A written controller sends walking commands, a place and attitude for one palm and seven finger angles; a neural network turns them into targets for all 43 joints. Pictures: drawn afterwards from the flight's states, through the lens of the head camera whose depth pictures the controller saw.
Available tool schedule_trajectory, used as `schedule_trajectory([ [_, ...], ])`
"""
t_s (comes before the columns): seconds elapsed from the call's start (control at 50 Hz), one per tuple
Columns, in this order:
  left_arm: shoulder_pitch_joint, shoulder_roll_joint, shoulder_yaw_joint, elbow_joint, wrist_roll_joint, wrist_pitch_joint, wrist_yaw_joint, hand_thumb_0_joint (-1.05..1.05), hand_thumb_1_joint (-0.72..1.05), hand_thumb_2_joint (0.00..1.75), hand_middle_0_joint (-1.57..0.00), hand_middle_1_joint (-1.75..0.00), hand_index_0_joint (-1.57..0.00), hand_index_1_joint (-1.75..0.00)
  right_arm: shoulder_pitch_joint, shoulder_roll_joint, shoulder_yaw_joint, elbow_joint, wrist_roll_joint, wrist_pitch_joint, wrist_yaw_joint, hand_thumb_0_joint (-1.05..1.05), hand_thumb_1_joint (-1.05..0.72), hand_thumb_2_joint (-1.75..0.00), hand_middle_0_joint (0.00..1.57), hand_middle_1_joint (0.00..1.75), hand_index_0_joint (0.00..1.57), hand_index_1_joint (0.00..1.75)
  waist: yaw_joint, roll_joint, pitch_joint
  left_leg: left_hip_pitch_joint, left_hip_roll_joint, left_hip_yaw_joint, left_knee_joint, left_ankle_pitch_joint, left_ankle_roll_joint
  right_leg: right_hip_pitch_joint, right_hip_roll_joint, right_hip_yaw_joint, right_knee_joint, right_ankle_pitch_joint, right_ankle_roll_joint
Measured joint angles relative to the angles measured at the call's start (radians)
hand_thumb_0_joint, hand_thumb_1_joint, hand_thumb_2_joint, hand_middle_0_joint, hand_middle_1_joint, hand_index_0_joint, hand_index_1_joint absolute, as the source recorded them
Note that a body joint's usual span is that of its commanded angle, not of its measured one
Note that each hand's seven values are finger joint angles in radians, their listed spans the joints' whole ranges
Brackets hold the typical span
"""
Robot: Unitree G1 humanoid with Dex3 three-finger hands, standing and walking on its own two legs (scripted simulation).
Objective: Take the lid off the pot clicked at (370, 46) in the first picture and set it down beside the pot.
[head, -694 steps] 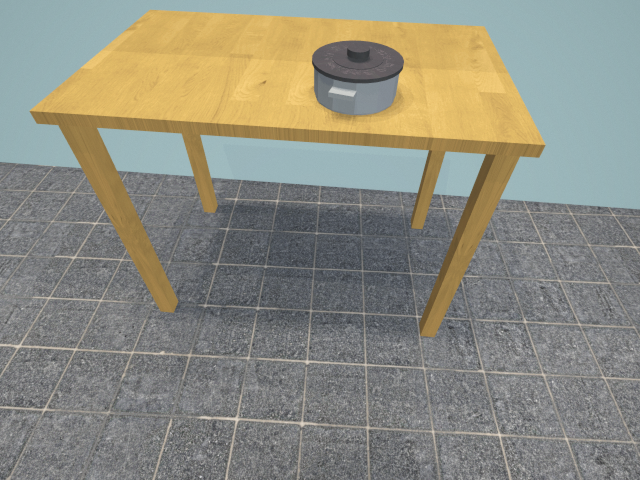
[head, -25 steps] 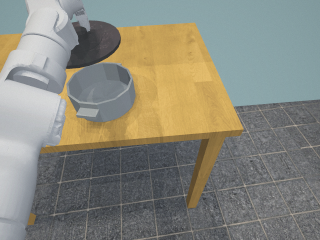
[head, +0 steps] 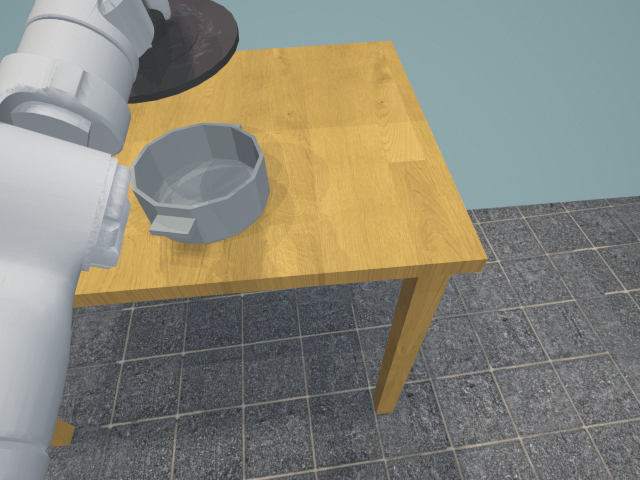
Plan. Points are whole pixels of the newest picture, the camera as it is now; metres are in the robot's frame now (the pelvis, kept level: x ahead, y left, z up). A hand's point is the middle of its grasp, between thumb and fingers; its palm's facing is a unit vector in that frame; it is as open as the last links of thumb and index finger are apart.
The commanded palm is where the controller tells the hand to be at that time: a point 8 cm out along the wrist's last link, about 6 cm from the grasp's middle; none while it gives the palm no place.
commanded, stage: lift the lid straight up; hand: left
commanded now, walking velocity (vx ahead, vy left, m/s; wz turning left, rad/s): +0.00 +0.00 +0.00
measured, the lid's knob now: (144, 26) +0.54 +0.15 +0.30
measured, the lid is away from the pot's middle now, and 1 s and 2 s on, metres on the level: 0.02 0.11 0.21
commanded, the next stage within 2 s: move the lid sideways beside the pot in 0.20 s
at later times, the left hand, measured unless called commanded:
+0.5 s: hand (107, 27) +0.49 +0.16 +0.32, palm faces -0.15 -0.13 -0.98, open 8.1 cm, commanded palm +0.48 +0.17 +0.38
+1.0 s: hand (30, 50) +0.48 +0.24 +0.31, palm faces -0.17 -0.11 -0.98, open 8.1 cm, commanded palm +0.48 +0.23 +0.38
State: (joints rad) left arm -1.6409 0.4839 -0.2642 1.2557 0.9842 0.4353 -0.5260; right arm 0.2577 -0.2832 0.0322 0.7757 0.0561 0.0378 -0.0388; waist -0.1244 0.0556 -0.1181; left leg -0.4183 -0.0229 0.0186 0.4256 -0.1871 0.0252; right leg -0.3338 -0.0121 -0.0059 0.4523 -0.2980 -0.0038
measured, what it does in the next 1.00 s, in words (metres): stands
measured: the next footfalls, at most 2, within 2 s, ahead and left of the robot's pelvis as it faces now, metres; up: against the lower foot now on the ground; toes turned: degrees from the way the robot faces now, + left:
none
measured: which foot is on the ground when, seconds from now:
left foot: down 0.00-1.00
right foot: down 0.00-1.00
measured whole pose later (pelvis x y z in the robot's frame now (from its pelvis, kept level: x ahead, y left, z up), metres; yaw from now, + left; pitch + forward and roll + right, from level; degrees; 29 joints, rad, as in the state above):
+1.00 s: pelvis -0.01 +0.01 +0.00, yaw +0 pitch +10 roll +0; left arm -1.53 0.67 -0.27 1.15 1.02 0.32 -0.57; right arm 0.25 -0.28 0.03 0.76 0.08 0.08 -0.05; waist -0.12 0.04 -0.10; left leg -0.44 -0.02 0.01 0.46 -0.19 0.03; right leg -0.33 -0.01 -0.02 0.45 -0.29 0.00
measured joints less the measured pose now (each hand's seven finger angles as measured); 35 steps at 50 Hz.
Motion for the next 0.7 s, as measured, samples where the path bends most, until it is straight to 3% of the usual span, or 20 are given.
schedule_trajectory([
  [0.24,0.014,0.012,0.0,-0.022,0.004,0.032,-0.012,0.15,0.38,0.85,-1.12,-1.19,-0.43,-0.93,0.013,-0.008,-0.003,0.002,-0.001,0.02,0.003,0.01,-0.91,-0.9,0.2,0.3,0.2,0.3,0.004,0.004,0.002,0.011,0.004,0.001,0.005,-0.007,-0.002,0.013,0.005,0.002,0.0,-0.004,-0.003],
  [0.34,0.04,0.018,-0.002,-0.054,0.0,0.016,-0.022,0.15,0.38,0.85,-1.12,-1.19,-0.44,-0.93,0.001,-0.005,-0.004,-0.006,0.001,0.014,-0.002,0.01,-0.91,-0.9,0.2,0.3,0.2,0.3,0.005,0.0,0.006,0.012,0.003,-0.002,0.006,-0.006,-0.003,0.015,0.004,-0.002,0.001,-0.004,-0.003],
  [0.44,0.082,0.042,0.007,-0.12,0.024,-0.048,-0.018,0.15,0.38,0.85,-1.12,-1.19,-0.44,-0.93,-0.011,0.001,-0.006,-0.024,-0.003,0.022,-0.003,0.01,-0.91,-0.9,0.2,0.3,0.21,0.3,0.009,-0.005,-0.006,0.01,0.005,0.001,0.016,-0.012,-0.003,0.011,0.005,0.002,0.011,-0.009,-0.003],
  [0.54,0.073,0.073,0.017,-0.079,0.028,-0.042,-0.029,0.15,0.38,0.85,-1.12,-1.19,-0.44,-0.93,-0.036,0.002,0.002,-0.034,0.004,0.052,-0.006,0.01,-0.91,-0.9,0.2,0.3,0.21,0.3,0.005,-0.011,0.0,0.011,0.006,0.002,0.024,-0.016,-0.003,0.013,0.006,0.003,0.017,-0.011,-0.003],
  [0.7,0.108,0.119,-0.009,-0.14,0.034,-0.067,-0.037,0.15,0.38,0.85,-1.12,-1.19,-0.44,-0.93,-0.025,0.0,-0.008,-0.042,0.011,0.059,-0.002,0.01,-0.91,-0.9,0.2,0.3,0.21,0.3,0.024,-0.013,0.006,0.0,0.003,-0.008,0.033,-0.014,0.0,0.011,0.004,-0.007,0.015,-0.007,0.0],
])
